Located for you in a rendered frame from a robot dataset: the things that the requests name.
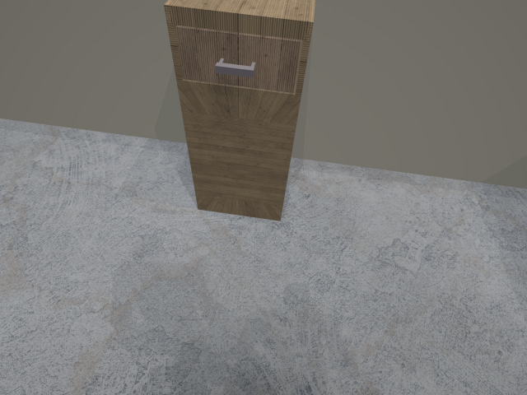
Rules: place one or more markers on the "handle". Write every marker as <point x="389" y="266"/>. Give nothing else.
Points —
<point x="234" y="69"/>

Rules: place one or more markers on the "drawer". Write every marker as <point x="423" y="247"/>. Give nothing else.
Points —
<point x="276" y="59"/>

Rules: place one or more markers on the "cabinet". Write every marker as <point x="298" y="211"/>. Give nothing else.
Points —
<point x="240" y="139"/>

